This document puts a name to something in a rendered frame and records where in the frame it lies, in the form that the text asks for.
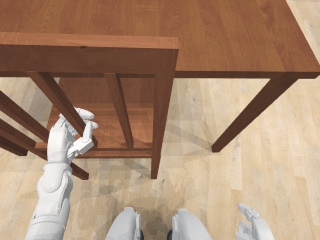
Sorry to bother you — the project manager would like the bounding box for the robot thigh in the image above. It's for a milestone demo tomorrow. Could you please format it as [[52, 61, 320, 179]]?
[[105, 211, 141, 240], [172, 212, 213, 240]]

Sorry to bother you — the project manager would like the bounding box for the robot right thigh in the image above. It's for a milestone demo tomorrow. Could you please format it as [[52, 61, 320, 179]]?
[[172, 212, 213, 240]]

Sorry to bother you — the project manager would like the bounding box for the left robot hand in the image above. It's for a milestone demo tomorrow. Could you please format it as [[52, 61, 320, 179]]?
[[47, 107, 99, 166]]

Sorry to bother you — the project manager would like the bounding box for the left robot forearm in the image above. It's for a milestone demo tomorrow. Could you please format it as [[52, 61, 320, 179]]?
[[24, 162, 73, 240]]

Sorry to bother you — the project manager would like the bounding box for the chair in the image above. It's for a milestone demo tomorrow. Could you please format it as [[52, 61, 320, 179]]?
[[0, 32, 179, 180]]

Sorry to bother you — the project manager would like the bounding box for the right robot hand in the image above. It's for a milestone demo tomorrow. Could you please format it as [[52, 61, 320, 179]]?
[[236, 203, 275, 240]]

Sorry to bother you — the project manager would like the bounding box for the robot left thigh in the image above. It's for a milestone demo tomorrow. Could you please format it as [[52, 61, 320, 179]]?
[[105, 211, 141, 240]]

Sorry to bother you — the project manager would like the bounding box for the table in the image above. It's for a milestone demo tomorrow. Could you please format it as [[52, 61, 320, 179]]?
[[0, 0, 320, 156]]

